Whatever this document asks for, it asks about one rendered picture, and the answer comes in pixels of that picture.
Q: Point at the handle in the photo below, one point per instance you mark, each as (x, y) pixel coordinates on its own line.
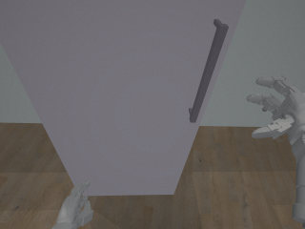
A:
(218, 40)

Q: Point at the right robot hand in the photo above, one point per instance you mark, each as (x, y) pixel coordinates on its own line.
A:
(293, 106)

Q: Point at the robot right forearm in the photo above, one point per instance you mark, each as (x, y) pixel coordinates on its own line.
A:
(297, 140)

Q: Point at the fridge door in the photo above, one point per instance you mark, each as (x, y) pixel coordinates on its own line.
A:
(112, 82)

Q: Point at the left robot hand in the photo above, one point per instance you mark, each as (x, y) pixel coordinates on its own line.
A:
(71, 207)

